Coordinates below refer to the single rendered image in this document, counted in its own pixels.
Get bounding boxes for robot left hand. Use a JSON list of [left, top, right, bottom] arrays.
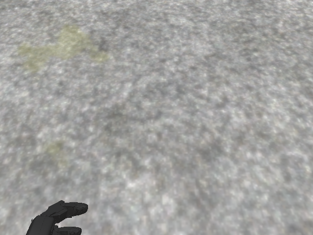
[[25, 200, 88, 235]]

